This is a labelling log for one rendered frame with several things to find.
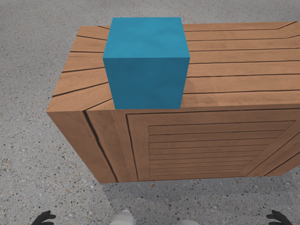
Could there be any pedestal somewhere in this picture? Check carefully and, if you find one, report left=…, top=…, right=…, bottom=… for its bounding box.
left=46, top=21, right=300, bottom=183

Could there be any robot left hand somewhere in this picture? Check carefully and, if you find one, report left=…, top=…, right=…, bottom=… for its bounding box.
left=31, top=210, right=56, bottom=225

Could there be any robot right hand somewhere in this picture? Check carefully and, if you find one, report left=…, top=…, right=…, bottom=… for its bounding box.
left=266, top=210, right=293, bottom=225

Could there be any carton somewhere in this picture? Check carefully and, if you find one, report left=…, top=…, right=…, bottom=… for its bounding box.
left=103, top=17, right=190, bottom=109

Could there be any robot left thigh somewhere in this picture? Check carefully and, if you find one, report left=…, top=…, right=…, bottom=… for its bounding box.
left=109, top=212, right=136, bottom=225

